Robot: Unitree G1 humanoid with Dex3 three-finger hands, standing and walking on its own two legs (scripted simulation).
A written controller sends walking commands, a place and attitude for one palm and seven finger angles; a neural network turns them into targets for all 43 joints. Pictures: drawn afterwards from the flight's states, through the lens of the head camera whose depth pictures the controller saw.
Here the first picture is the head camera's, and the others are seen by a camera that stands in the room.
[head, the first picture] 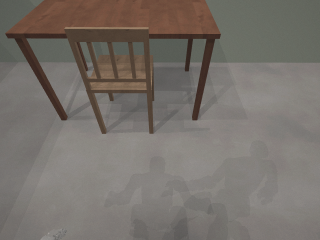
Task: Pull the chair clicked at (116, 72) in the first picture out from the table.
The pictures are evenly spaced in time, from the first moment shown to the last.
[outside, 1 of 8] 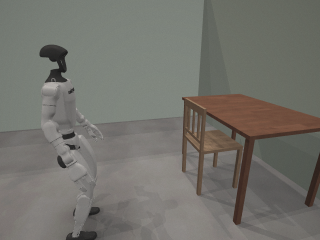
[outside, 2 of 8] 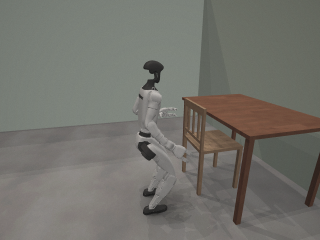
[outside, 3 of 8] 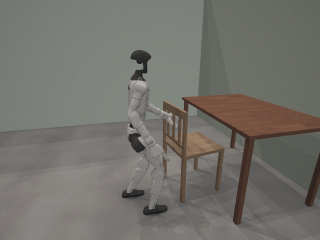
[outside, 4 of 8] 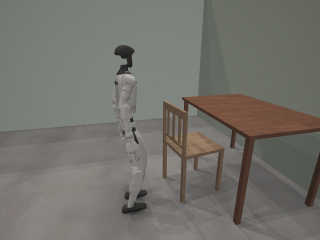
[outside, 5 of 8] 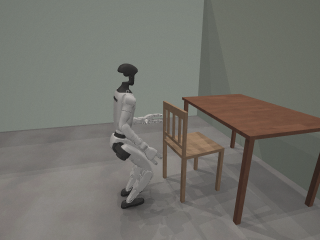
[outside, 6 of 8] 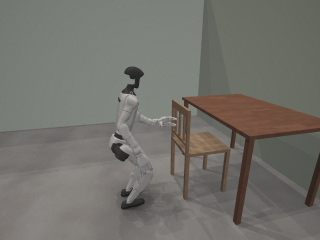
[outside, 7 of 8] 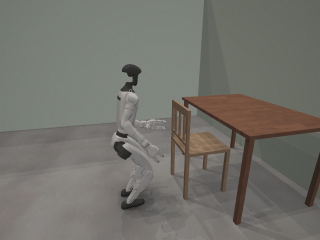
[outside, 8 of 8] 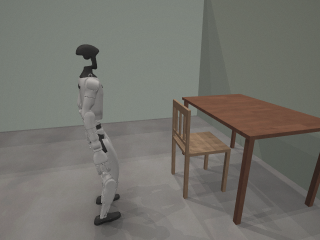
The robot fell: no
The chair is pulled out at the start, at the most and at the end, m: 0.00 0.21 0.13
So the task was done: no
